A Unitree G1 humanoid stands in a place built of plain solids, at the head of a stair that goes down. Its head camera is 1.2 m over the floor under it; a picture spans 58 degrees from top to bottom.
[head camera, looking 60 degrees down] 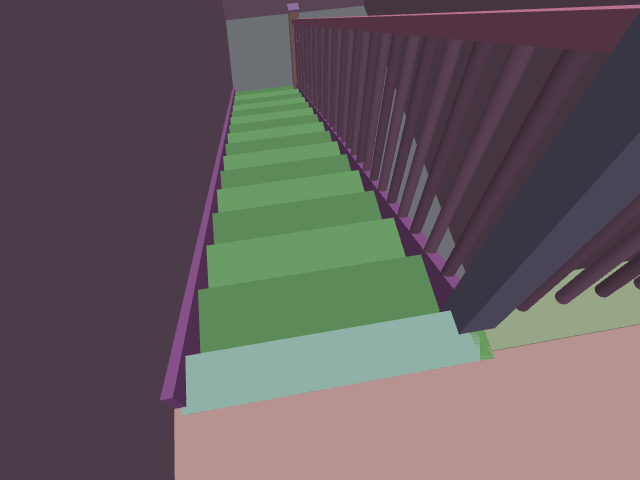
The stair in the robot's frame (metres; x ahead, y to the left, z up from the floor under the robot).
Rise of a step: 0.18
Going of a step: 0.28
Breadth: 0.80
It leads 10 degrees to the left of straight ahead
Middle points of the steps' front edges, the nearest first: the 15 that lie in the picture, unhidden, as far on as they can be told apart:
0.39 0.00 0.00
0.67 0.03 -0.18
0.95 0.08 -0.37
1.22 0.13 -0.55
1.50 0.17 -0.73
1.78 0.22 -0.91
2.06 0.27 -1.09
2.33 0.32 -1.27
2.61 0.37 -1.45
2.89 0.42 -1.64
3.17 0.47 -1.82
3.45 0.52 -2.00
3.72 0.57 -2.18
4.00 0.62 -2.36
4.28 0.66 -2.54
